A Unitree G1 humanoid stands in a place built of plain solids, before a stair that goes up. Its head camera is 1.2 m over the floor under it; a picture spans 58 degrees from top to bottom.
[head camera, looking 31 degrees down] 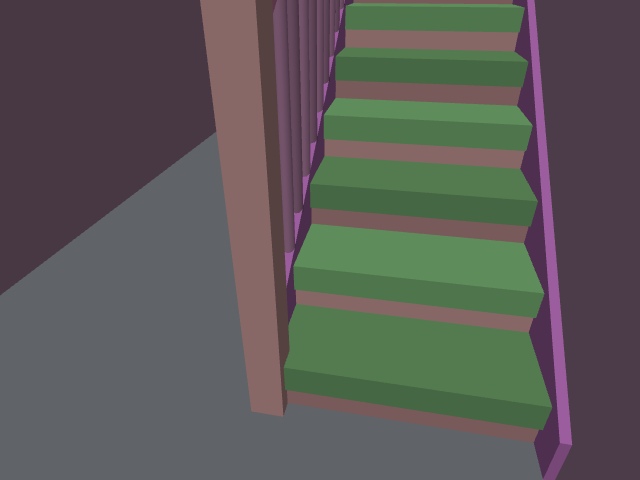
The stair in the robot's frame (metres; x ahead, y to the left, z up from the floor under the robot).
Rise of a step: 0.18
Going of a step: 0.28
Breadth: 0.80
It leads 11 degrees to the right of straight ahead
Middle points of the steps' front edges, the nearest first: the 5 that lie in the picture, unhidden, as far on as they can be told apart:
0.86 -0.27 0.19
1.14 -0.30 0.37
1.42 -0.36 0.55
1.69 -0.41 0.73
1.97 -0.46 0.91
